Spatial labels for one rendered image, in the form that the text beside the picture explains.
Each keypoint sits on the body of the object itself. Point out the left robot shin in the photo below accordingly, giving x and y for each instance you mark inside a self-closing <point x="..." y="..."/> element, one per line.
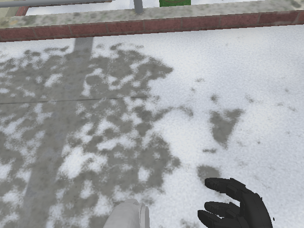
<point x="132" y="200"/>

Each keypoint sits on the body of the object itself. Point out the robot left thigh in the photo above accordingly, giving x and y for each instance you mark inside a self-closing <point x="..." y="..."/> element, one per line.
<point x="129" y="215"/>

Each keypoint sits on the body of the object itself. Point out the robot right hand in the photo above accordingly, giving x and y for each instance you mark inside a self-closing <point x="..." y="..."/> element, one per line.
<point x="252" y="212"/>

